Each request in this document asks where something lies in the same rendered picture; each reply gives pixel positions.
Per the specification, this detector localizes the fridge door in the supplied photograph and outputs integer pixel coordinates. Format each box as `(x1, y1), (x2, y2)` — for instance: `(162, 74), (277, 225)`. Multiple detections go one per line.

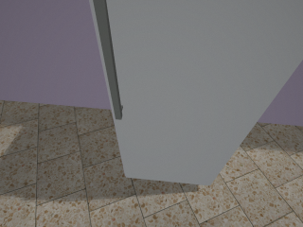
(90, 0), (303, 186)

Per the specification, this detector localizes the handle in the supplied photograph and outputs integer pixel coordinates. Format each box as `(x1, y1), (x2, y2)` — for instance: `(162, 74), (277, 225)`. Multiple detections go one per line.
(93, 0), (123, 120)

